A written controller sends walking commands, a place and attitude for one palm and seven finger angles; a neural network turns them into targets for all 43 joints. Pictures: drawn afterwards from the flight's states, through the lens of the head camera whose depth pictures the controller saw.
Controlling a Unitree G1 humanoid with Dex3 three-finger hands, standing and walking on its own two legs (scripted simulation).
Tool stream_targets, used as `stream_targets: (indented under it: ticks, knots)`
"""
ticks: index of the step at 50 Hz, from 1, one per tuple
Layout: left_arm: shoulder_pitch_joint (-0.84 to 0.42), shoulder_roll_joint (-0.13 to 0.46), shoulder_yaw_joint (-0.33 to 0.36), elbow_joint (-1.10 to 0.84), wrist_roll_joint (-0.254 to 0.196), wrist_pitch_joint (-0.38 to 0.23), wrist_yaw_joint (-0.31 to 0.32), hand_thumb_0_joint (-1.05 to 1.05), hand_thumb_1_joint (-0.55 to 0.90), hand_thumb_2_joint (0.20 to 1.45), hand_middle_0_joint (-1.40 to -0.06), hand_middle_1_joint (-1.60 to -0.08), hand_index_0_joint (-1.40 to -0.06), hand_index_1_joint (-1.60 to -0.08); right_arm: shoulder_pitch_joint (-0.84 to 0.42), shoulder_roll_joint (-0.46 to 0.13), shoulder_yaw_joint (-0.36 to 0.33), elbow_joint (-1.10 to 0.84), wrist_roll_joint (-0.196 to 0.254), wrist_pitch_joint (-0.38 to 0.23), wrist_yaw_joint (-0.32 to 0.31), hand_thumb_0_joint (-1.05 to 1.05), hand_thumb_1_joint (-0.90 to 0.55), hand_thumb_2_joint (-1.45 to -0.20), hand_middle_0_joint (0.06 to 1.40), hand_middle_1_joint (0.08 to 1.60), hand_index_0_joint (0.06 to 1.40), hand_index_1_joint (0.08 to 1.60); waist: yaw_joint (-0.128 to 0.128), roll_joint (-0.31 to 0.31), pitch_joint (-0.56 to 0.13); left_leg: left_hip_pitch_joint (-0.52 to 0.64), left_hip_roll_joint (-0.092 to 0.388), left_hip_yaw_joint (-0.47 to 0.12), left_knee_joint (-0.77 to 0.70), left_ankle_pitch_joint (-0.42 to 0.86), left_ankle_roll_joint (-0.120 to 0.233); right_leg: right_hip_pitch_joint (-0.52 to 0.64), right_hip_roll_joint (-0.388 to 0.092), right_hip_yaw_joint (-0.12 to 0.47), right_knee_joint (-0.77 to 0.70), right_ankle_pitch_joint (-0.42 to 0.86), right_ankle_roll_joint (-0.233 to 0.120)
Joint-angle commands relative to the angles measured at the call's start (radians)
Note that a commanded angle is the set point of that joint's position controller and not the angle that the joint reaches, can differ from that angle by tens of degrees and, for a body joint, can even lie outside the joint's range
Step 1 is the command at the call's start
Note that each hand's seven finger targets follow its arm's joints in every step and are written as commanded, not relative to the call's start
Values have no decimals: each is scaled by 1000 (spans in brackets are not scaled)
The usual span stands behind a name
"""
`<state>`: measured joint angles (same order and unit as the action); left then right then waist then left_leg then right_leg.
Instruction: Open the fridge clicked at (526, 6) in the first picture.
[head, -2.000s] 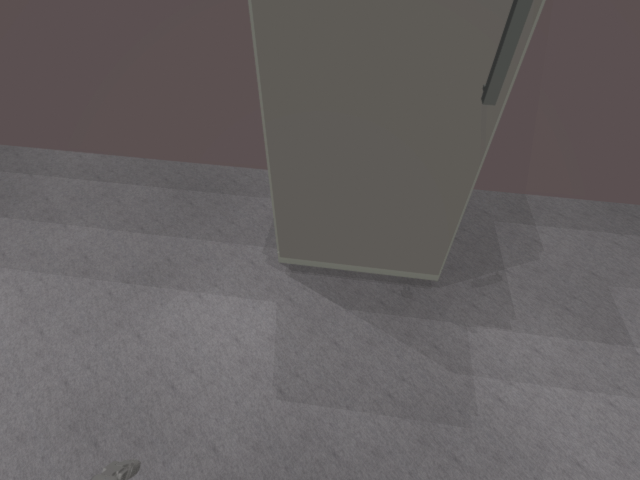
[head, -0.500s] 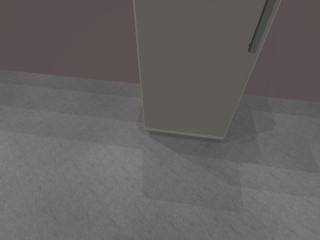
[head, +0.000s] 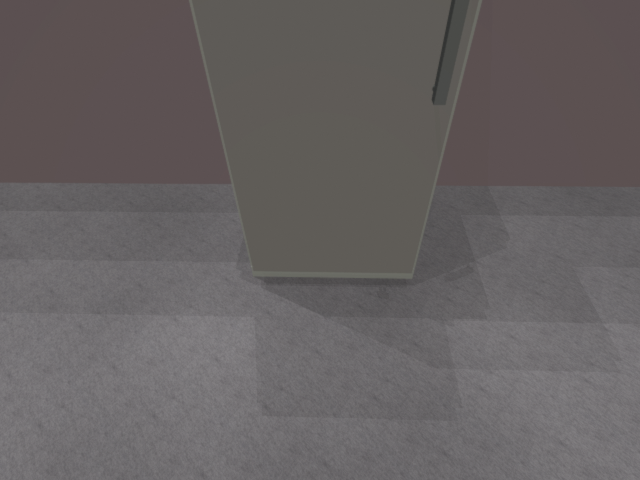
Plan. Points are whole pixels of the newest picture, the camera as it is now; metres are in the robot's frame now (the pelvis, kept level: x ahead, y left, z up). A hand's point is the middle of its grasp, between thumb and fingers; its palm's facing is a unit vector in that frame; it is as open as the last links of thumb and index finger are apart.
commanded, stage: take the last steps up to it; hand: right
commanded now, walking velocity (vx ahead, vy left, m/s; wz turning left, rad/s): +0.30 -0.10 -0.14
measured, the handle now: (454, 11) +0.93 -0.25 +0.22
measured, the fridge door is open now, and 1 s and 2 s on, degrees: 0 0 0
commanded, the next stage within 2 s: come to a stop and stand still in 0.96 s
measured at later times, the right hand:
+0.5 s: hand (512, 469) +0.19 -0.27 -0.18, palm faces +0.03 +0.99 -0.15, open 7.3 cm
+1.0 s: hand (479, 360) +0.37 -0.27 -0.18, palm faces +0.04 +0.98 -0.20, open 7.3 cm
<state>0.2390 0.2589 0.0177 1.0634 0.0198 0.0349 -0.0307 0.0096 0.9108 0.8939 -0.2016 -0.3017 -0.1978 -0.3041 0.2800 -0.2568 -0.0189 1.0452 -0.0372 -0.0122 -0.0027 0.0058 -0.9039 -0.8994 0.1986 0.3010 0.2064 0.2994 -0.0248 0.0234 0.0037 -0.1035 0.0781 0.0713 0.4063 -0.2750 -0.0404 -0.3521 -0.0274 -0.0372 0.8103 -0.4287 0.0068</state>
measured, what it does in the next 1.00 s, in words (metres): walks ahead: right foot, then left foot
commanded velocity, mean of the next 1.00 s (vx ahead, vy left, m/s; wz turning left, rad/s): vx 0.27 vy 0.00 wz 0.01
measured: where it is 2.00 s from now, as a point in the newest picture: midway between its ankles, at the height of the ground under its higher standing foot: (353, 441)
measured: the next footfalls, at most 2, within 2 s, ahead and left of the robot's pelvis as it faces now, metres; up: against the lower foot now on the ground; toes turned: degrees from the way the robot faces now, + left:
right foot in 0.08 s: +0.09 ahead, -0.14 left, +0.00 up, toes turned -8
left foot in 0.72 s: +0.38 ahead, +0.01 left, +0.00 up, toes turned +9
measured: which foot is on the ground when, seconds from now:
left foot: down 0.00-0.10, up 0.12-0.70, down 0.72-1.00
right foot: up 0.00-0.06, down 0.08-0.72, up 0.74-1.00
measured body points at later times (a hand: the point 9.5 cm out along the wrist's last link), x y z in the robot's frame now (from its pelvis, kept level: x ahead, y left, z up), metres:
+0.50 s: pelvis +0.15 -0.10 +0.00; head +0.15 -0.11 +0.45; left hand +0.05 +0.09 -0.15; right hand +0.19 -0.32 -0.16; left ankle +0.23 +0.03 -0.68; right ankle +0.05 -0.14 -0.74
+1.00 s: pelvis +0.37 -0.08 +0.00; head +0.39 -0.09 +0.45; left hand +0.42 +0.15 -0.15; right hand +0.37 -0.32 -0.16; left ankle +0.34 +0.00 -0.74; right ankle +0.44 -0.23 -0.70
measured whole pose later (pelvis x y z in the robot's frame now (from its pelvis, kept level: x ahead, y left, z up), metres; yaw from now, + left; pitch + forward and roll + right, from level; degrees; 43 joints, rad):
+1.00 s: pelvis +0.37 -0.08 +0.00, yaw +0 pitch +0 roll +2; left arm 0.22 0.17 0.06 1.03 0.02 -0.03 0.01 0.01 0.94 0.89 -0.20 -0.30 -0.19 -0.30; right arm 0.31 -0.17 -0.04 1.10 -0.03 -0.06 -0.02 0.00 -0.93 -0.90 0.19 0.30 0.20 0.30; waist 0.01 -0.01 0.04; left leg -0.14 -0.02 0.17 0.44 -0.29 0.05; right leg -0.53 -0.14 -0.06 0.87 -0.26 0.02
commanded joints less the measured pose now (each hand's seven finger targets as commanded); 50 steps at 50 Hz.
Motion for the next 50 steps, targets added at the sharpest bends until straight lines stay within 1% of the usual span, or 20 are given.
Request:
stream_targets:
  ticks: [1, 3, 4, 5, 6, 8, 10, 14, 21, 28, 30, 33, 34, 35, 36, 37, 38, 40, 44, 50]
  knots:
    - [7, 62, 25, -98, -8, -40, -6, 0, 900, 900, -200, -300, -200, -300, -20, -218, -66, -58, 2, -19, -8, 0, -900, -900, 200, 300, 200, 300, 39, 134, 103, -187, 241, -121, -159, -153, 143, 84, -21, -56, -176, 90, 4]
    - [181, 82, 36, -43, -8, -48, 4, 0, 900, 900, -200, -300, -200, -300, -22, -178, -59, -54, 7, -5, -5, 0, -900, -900, 200, 300, 200, 300, 103, 13, 60, -321, 153, -17, 17, -231, 91, 327, 9, -91, -304, 117, 15]
    - [291, 151, 57, -12, 1, -57, 15, 0, 900, 900, -200, -300, -200, -300, -10, -105, -44, -66, 14, 2, 0, 0, -900, -900, 200, 300, 200, 300, 136, -244, 41, -423, 50, 60, 314, -254, 51, 386, -114, 133, -443, -77, -20]
    - [372, 230, 77, -8, 7, -66, 24, 0, 900, 900, -200, -300, -200, -300, -31, -31, -29, -113, 16, 4, 2, 0, -900, -900, 200, 300, 200, 300, 146, -462, 64, -570, -62, 83, 601, -395, 11, 345, -319, 478, -651, -218, -97]
    - [341, 228, 71, -6, 6, -61, 38, 0, 900, 900, -200, -300, -200, -300, -67, -32, -31, -125, 13, 2, -3, 0, -900, -900, 200, 300, 200, 300, 126, -324, 100, -599, -22, -40, 718, -347, 41, 263, -363, 536, -708, -272, -146]
    - [208, 126, 43, -38, 3, -69, 46, 0, 900, 900, -200, -300, -200, -300, -45, -39, -44, -77, 9, -1, 6, 0, -900, -900, 200, 300, 200, 300, 69, -152, 140, -578, 49, -64, 813, -151, 55, 160, -311, 450, -699, -219, -148]
    - [164, 67, 27, -38, -2, -97, 50, 0, 900, 900, -200, -300, -200, -300, 20, -18, -39, -31, 6, -6, 18, 0, -900, -900, 200, 300, 200, 300, 29, -58, 100, -519, 64, -62, 790, -10, 36, 169, -244, 287, -681, 41, -119]
    - [232, 15, 24, 16, -12, -119, 63, 0, 900, 900, -200, -300, -200, -300, 60, 14, -40, -5, 8, 4, 11, 0, -900, -900, 200, 300, 200, 300, 21, -97, 65, -538, 48, -45, 735, 58, 9, 292, -214, 149, -651, 377, -109]
    - [348, -42, 21, 88, -9, -127, 81, 0, 900, 900, -200, -300, -200, -300, -82, 46, -46, -47, 9, 8, 11, 0, -900, -900, 200, 300, 200, 300, 55, -71, 135, -663, 36, -12, 619, 85, 5, 425, -232, 107, -629, 635, -114]
    - [403, -58, 14, 127, 4, -125, 89, 0, 900, 900, -200, -300, -200, -300, -230, 81, -37, -94, 17, -6, 17, 0, -900, -900, 200, 300, 200, 300, 87, -121, 201, -590, -10, 64, 373, 77, 48, 447, -213, 35, -577, 871, -105]
    - [405, -48, 16, 135, 3, -120, 90, 0, 900, 900, -200, -300, -200, -300, -214, 81, -35, -93, 17, -12, 14, 0, -900, -900, 200, 300, 200, 300, 73, -125, 180, -480, -67, 109, 298, 39, 77, 444, -204, 3, -503, 1117, -92]
    - [355, -2, 28, 121, -3, -112, 91, 0, 900, 900, -200, -300, -200, -300, -22, 55, -44, -39, 12, -24, 2, 0, -900, -900, 200, 300, 200, 300, -16, -153, 72, -232, -134, 142, 231, 34, 118, 425, -204, -29, -285, 1371, -61]
    - [325, 5, 33, 105, -9, -112, 89, 0, 900, 900, -200, -300, -200, -300, 87, 28, -57, -9, 9, -33, 0, 0, -900, -900, 200, 300, 200, 300, -68, -141, 15, -52, -123, 120, 162, 100, 135, 337, -184, -41, -131, 1291, -42]
    - [305, -13, 34, 83, -22, -114, 76, 0, 900, 900, -200, -300, -200, -300, 227, -37, -76, 23, 2, -48, -7, 0, -900, -900, 200, 300, 200, 300, -129, -47, -76, 207, 32, -65, 118, 186, 211, 112, -135, -59, 155, 976, -30]
    - [318, -75, 27, 52, -32, -126, 68, 0, 900, 900, -200, -300, -200, -300, 313, -122, -99, 43, 9, -54, -15, 0, -900, -900, 200, 300, 200, 300, -121, 146, -189, 392, 348, -546, 14, 365, 356, -152, 47, -89, 517, 19, -6]
    - [246, -50, 37, 28, -27, -119, 65, 0, 900, 900, -200, -300, -200, -300, 273, -138, -99, 32, 27, -50, -18, 0, -900, -900, 200, 300, 200, 300, -110, 44, -148, 287, 392, -602, -90, 286, 400, -194, 22, 32, 646, -104, -46]
    - [198, -69, 42, 17, -22, -113, 59, 0, 900, 900, -200, -300, -200, -300, 168, -102, -90, 12, 27, -46, -21, 0, -900, -900, 200, 300, 200, 300, -73, -17, -14, 136, 358, -505, -143, 106, 370, -232, -34, 57, 641, -24, -56]
    - [159, -99, 39, 6, -4, -87, 49, 0, 900, 900, -200, -300, -200, -300, 45, -3, -58, -12, 23, -56, -25, 0, -900, -900, 200, 300, 200, 300, 4, -78, 130, -167, 283, -331, -199, 59, 276, -186, -99, 68, 559, 72, -42]
    - [205, -134, 28, -2, 3, -52, 41, 0, 900, 900, -200, -300, -200, -300, 28, 38, -37, -14, 9, -72, -25, 0, -900, -900, 200, 300, 200, 300, 77, 27, 114, -285, 192, -91, -196, 303, 218, -95, -123, 13, 288, 97, 0]
    - [43, -118, 21, -52, 2, -74, 20, 0, 900, 900, -200, -300, -200, -300, 105, -15, -43, 27, 12, -66, -13, 0, -900, -900, 200, 300, 200, 300, 22, 98, 55, -110, 137, -40, -104, 431, 188, -52, -73, -83, -75, 212, 10]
